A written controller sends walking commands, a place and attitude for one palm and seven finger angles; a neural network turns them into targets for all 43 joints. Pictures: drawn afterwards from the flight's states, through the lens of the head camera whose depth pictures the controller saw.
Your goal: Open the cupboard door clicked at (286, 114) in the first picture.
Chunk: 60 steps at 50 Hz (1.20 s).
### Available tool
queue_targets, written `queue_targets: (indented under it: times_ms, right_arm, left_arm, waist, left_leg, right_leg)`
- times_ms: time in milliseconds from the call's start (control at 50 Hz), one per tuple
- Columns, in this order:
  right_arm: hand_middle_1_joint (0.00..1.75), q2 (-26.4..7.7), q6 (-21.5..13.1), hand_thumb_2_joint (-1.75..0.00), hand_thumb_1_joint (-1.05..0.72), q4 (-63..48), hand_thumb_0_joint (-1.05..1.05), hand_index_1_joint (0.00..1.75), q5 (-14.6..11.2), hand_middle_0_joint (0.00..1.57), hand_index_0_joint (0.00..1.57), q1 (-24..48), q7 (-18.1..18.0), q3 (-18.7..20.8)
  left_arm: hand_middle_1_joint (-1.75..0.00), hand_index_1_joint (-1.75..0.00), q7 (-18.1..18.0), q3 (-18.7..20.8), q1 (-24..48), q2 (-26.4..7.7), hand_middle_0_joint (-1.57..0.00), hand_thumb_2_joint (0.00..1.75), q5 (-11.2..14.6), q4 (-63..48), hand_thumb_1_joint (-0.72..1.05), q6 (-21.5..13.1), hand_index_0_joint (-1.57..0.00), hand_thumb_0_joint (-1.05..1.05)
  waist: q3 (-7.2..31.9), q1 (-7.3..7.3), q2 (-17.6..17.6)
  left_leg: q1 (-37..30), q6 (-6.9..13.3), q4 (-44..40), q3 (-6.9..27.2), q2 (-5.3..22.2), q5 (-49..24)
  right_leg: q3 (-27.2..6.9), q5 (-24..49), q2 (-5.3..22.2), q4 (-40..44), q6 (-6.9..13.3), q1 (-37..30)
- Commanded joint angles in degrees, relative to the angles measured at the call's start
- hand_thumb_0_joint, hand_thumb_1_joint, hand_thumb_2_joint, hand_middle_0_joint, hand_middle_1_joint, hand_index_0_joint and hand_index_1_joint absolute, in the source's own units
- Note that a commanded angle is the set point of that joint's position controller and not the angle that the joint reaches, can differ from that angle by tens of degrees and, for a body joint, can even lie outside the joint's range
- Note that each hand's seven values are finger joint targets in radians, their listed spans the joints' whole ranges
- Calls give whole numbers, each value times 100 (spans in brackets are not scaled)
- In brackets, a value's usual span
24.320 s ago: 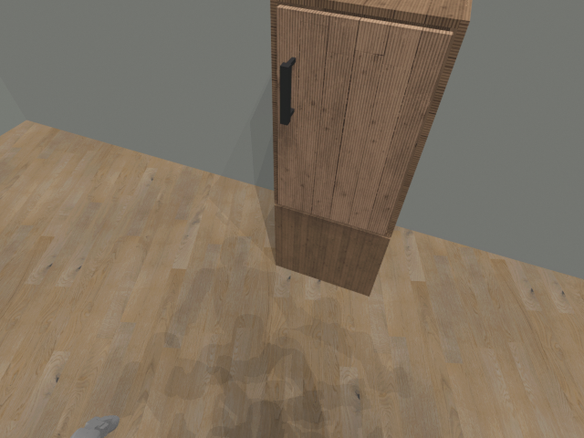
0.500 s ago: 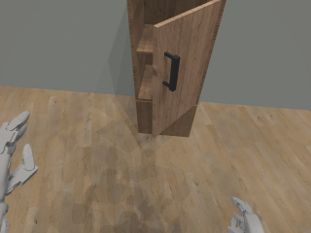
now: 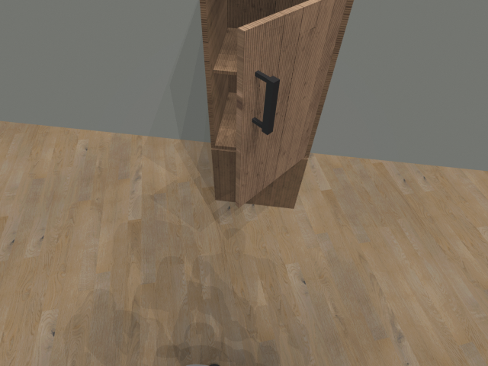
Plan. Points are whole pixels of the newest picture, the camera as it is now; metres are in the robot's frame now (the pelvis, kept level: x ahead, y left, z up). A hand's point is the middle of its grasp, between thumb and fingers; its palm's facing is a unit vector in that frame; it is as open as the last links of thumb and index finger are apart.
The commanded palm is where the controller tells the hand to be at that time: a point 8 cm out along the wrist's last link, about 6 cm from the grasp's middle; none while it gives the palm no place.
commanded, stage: let the arm hang, fingers relaxed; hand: left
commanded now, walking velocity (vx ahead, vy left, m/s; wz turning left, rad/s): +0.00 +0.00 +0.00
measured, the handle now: (263, 103) +0.66 +0.00 +0.05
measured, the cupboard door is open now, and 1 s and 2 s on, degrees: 51 51 51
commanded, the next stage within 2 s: look to check the result in 0.56 s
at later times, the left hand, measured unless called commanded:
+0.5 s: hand out of the picture +0.05 +0.16 -0.17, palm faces +0.02 -0.98 -0.21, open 7.3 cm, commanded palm none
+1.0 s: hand out of the picture +0.03 +0.15 -0.17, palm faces +0.04 -0.98 -0.21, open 7.3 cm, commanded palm none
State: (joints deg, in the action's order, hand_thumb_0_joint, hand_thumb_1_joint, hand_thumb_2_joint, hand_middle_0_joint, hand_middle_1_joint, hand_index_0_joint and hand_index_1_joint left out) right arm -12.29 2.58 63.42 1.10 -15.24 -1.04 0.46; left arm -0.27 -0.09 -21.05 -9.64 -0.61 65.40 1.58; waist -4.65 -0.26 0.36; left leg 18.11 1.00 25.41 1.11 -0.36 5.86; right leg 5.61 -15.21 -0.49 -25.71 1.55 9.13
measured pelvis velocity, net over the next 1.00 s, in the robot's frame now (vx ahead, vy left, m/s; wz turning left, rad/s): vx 0.04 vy -0.02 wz -0.01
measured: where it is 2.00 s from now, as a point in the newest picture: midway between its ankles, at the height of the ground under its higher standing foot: outside the picture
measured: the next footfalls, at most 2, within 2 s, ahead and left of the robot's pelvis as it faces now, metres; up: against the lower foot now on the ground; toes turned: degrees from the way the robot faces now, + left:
none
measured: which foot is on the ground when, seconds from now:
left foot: down 0.00-1.00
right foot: down 0.00-1.00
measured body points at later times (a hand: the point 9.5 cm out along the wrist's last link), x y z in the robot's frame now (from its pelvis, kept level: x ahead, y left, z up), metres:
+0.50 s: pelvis +0.02 -0.02 +0.00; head +0.04 -0.03 +0.45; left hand +0.05 +0.21 -0.15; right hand +0.03 -0.24 -0.17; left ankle +0.09 +0.10 -0.74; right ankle -0.01 -0.10 -0.74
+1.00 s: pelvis +0.04 -0.02 +0.00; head +0.07 -0.03 +0.45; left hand +0.03 +0.20 -0.15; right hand +0.05 -0.25 -0.16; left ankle +0.09 +0.10 -0.74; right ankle -0.01 -0.10 -0.74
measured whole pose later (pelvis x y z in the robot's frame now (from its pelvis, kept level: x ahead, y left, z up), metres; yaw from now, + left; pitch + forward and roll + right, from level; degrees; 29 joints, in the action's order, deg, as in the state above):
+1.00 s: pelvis +0.04 -0.02 +0.00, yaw +0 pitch -2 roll +0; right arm -9.4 1.1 65.8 1.1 -11.9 -2.1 0.1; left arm -2.0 1.2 -15.8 -8.2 -0.3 65.8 0.0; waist -4.6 0.0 0.8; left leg 13.4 -0.8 24.0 1.1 0.4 9.1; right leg 5.3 -17.4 -1.4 -22.4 2.8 3.8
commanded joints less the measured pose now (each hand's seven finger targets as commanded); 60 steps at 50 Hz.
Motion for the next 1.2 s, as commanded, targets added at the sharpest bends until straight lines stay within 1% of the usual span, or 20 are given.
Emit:
queue_targets:
  times_ms: [0,40,160,240,340,360,400,440,480,500,540,620,660,740,900,980,1020,1060,1120,1180]
  right_arm:
    - [30,-566,-146,-90,-90,-173,0,30,1,20,20,-110,-71,122]
    - [30,-498,-145,-90,-90,-115,0,30,7,20,20,-183,-73,122]
    - [30,-404,-157,-90,-90,-24,0,30,14,20,20,-193,-69,115]
    - [30,-284,-185,-90,-90,44,0,30,22,20,20,-182,-59,88]
    - [30,-200,-218,-90,-90,106,0,30,18,20,20,-154,-59,54]
    - [30,-235,-231,-90,-90,91,0,30,12,20,20,-126,-59,63]
    - [30,-186,-237,-90,-90,119,0,30,20,20,20,-103,-66,48]
    - [30,-170,-237,-90,-90,129,0,30,21,20,20,-83,-74,42]
    - [30,-155,-233,-90,-90,125,0,30,20,20,20,-73,-77,37]
    - [30,-153,-239,-90,-90,120,0,30,19,20,20,-70,-80,37]
    - [30,-173,-233,-90,-90,117,0,30,23,20,20,-53,-92,41]
    - [30,-168,-228,-90,-90,106,0,30,15,20,20,-46,-105,39]
    - [30,-207,-234,-90,-90,77,0,30,-1,20,20,-48,-113,55]
    - [30,-201,-227,-90,-90,97,0,30,-1,20,20,-20,-125,52]
    - [30,-233,-228,-90,-90,104,0,30,-3,20,20,0,-138,37]
    - [30,-282,-252,-90,-90,85,0,30,-12,20,20,41,-149,57]
    - [30,-288,-251,-90,-90,97,0,30,-6,20,20,53,-149,51]
    - [30,-314,-253,-90,-90,81,0,30,-17,20,20,56,-145,59]
    - [30,-322,-262,-90,-90,88,0,30,-6,20,20,72,-146,60]
    - [30,-345,-265,-90,-90,83,0,30,-4,20,20,97,-144,64]
  left_arm:
    - [-30,-30,-93,176,-16,-821,-20,90,16,-158,90,-187,-20,0]
    - [-30,-30,-109,175,-16,-780,-20,90,19,-110,90,-183,-20,0]
    - [-30,-30,-139,201,-36,-748,-20,90,14,-80,90,-171,-20,0]
    - [-30,-30,-158,199,10,-687,-20,90,25,-107,90,-190,-20,0]
    - [-30,-30,-185,212,136,-661,-20,90,30,-159,90,-222,-20,0]
    - [-30,-30,-186,226,122,-704,-20,90,27,-170,90,-234,-20,0]
    - [-30,-30,-194,224,192,-664,-20,90,31,-176,90,-236,-20,0]
    - [-30,-30,-195,222,213,-626,-20,90,37,-168,90,-237,-20,0]
    - [-30,-30,-195,231,242,-614,-20,90,33,-173,90,-230,-20,0]
    - [-30,-30,-196,230,230,-617,-20,90,32,-173,90,-239,-20,0]
    - [-30,-30,-197,227,240,-578,-20,90,38,-150,90,-241,-20,0]
    - [-30,-30,-198,224,240,-573,-20,90,40,-159,90,-242,-20,0]
    - [-30,-30,-203,240,206,-606,-20,90,32,-162,90,-253,-20,0]
    - [-30,-30,-211,229,188,-564,-20,90,41,-145,90,-250,-20,0]
    - [-30,-30,-204,209,133,-520,-20,90,45,-114,90,-238,-20,0]
    - [-30,-30,-207,233,137,-572,-20,90,37,-119,90,-255,-20,0]
    - [-30,-30,-204,225,124,-555,-20,90,42,-115,90,-250,-20,0]
    - [-30,-30,-203,240,122,-616,-20,90,37,-122,90,-258,-20,0]
    - [-30,-30,-205,237,154,-618,-20,90,39,-129,90,-269,-20,0]
    - [-30,-30,-204,246,190,-643,-20,90,38,-148,90,-268,-20,0]
  waist:
    - [-57,144,94]
    - [-67,145,-36]
    - [-179,65,18]
    - [-82,58,-187]
    - [40,62,-97]
    - [84,35,12]
    - [43,47,48]
    - [29,56,138]
    - [-18,63,129]
    - [27,64,28]
    - [50,75,130]
    - [65,78,67]
    - [175,80,-106]
    - [127,90,-74]
    - [89,87,61]
    - [208,75,-99]
    - [120,74,-13]
    - [169,62,-41]
    - [201,65,-103]
    - [144,66,-37]
  left_leg:
    - [-592,95,-403,568,423,989]
    - [-628,95,-367,554,420,895]
    - [-388,131,-548,612,483,856]
    - [-506,115,-474,530,467,368]
    - [-609,100,-397,461,499,-235]
    - [-623,102,-361,437,499,-373]
    - [-608,88,-364,431,503,-466]
    - [-634,72,-369,417,495,-421]
    - [-610,64,-363,409,503,-426]
    - [-651,62,-350,390,505,-489]
    - [-702,55,-329,375,502,-455]
    - [-723,49,-288,348,512,-521]
    - [-789,59,-227,334,511,-593]
    - [-851,59,-221,298,517,-649]
    - [-889,82,-280,357,548,-612]
    - [-936,96,-248,336,556,-790]
    - [-952,92,-288,333,560,-736]
    - [-969,95,-290,341,552,-743]
    - [-981,96,-285,318,554,-802]
    - [-962,86,-312,308,556,-778]
  right_leg:
    - [-782,-1132,652,1007,340,921]
    - [-765,-1100,651,984,338,931]
    - [-669,-932,585,813,280,724]
    - [-663,-546,633,780,245,569]
    - [-638,37,675,727,192,318]
    - [-632,192,688,715,179,257]
    - [-635,371,699,705,173,187]
    - [-659,354,707,754,177,189]
    - [-631,339,700,781,173,171]
    - [-635,462,706,794,162,138]
    - [-681,482,711,827,165,138]
    - [-652,678,712,847,137,78]
    - [-630,881,716,861,100,5]
    - [-626,1081,725,862,73,13]
    - [-637,821,676,887,110,10]
    - [-598,1172,694,842,83,-117]
    - [-607,1037,690,873,100,-51]
    - [-607,1027,686,882,87,-72]
    - [-621,1261,706,872,69,-138]
    - [-612,1230,706,880,77,-131]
